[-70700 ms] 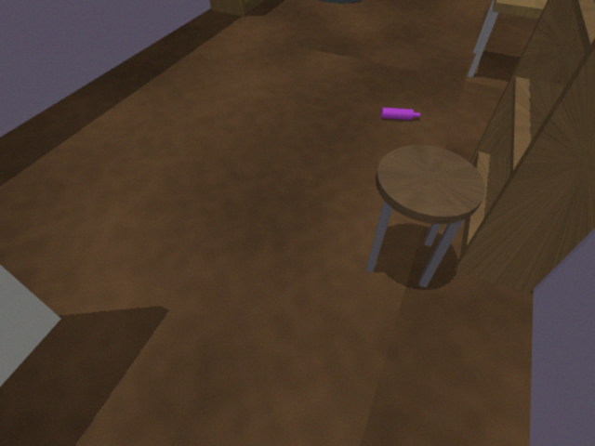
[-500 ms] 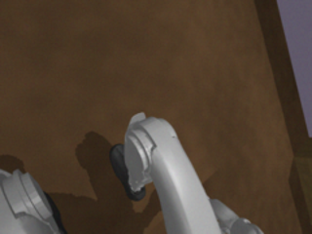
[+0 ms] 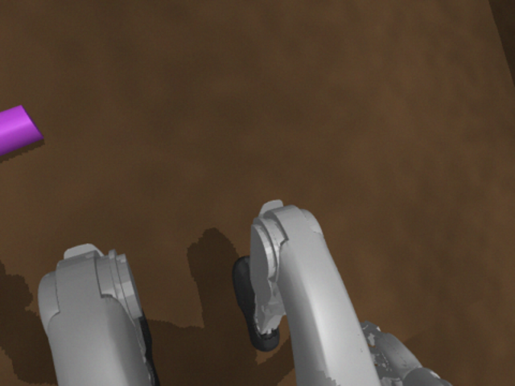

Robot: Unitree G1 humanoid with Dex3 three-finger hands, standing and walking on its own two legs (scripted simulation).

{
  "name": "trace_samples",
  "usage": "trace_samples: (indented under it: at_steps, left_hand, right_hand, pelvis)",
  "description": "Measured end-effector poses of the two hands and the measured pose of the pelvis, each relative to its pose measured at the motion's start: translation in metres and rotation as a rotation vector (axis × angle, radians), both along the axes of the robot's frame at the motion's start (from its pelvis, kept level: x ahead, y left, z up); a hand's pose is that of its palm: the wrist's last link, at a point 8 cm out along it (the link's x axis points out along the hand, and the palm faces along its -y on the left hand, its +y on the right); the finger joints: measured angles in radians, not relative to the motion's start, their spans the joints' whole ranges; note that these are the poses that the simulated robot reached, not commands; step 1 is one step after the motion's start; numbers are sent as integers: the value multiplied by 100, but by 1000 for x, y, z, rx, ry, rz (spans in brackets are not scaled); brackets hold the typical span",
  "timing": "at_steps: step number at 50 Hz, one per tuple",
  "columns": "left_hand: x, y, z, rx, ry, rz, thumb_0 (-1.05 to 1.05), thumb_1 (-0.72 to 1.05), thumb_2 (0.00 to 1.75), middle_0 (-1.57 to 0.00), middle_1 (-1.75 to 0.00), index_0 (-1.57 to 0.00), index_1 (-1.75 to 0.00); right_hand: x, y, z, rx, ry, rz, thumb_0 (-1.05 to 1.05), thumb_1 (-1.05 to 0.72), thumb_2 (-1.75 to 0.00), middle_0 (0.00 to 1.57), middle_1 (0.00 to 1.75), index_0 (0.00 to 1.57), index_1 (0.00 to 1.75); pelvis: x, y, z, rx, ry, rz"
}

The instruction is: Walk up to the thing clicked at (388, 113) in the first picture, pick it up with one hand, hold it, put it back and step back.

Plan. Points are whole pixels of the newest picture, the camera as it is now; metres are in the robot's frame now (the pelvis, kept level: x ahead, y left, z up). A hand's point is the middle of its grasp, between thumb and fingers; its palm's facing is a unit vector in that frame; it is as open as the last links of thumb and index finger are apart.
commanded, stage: withdraw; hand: left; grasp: from above
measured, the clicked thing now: out of the picture +0.48 +0.38 -0.30
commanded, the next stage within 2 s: home in 0.44 s
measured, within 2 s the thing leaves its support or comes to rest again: neither
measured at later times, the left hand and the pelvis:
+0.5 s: hand out of the picture +0.47 +0.36 -0.15, palm faces -0.45 -0.11 -0.89, open 13.6 cm; pelvis -0.01 -0.01 +0.00, yaw +3 degrees
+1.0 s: hand out of the picture +0.35 +0.33 -0.01, palm faces -0.27 -0.52 -0.81, open 8.6 cm; pelvis +0.00 -0.01 +0.10, yaw +7 degrees
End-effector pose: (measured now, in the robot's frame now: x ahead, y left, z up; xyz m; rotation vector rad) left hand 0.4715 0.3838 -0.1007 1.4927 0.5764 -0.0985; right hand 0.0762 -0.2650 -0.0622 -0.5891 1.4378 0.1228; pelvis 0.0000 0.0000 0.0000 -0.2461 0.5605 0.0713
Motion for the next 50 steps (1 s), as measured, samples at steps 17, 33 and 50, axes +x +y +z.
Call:
trace_samples:
  at_steps: [17, 33, 50]
  left_hand:
    - [-4, -23, 41, -42, 40, -43, 0, -47, 99, -11, -97, -11, -97]
    - [-12, -19, 5, -30, 7, -37, 0, -31, 93, -21, -83, -21, -83]
    - [-121, -29, 147, -370, -63, 266, 0, 62, 87, -21, -37, -21, -37]
  right_hand:
    - [19, -7, 11, -54, -117, -26, 0, -89, -89, 20, 30, 20, 29]
    - [-54, -1, -15, -32, 111, -143, 0, -89, -89, 20, 30, 20, 29]
    - [91, 8, 65, 95, -294, -109, 0, -90, -89, 20, 30, 20, 29]
  pelvis:
    - [-13, -7, 18, 48, 8, 30]
    - [-7, -9, -2, 50, 17, 20]
    - [0, -8, 105, 100, 53, 55]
